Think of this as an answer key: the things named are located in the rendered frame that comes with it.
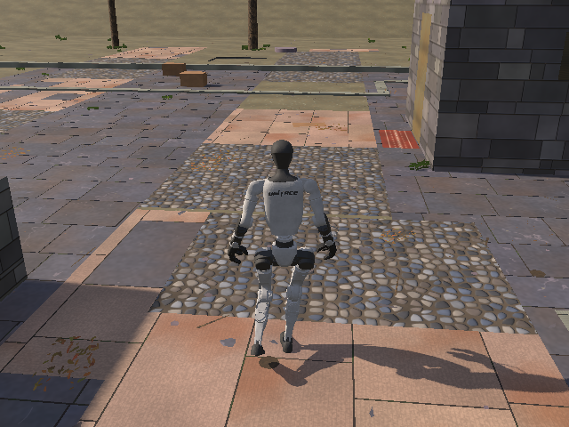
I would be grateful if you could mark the robot left upper arm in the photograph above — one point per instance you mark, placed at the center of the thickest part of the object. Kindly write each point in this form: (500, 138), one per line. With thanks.
(255, 188)

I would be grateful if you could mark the robot left thigh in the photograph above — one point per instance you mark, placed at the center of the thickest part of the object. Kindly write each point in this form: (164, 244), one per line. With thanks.
(263, 263)

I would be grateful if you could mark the robot right upper arm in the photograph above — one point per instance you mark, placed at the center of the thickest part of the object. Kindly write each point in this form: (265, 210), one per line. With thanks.
(315, 200)

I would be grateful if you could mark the left robot hand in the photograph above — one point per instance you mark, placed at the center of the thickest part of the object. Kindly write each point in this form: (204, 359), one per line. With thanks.
(232, 251)

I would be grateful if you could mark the left robot forearm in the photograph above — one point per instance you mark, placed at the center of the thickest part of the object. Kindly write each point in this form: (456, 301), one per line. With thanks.
(238, 234)

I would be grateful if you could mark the right robot forearm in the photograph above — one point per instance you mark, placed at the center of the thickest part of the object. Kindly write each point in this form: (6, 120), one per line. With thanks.
(325, 232)

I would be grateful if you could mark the right robot hand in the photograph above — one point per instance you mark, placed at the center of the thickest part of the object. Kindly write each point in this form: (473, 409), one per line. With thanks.
(324, 247)

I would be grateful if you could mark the left robot shin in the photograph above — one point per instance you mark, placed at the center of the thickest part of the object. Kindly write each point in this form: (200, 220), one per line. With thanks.
(261, 318)

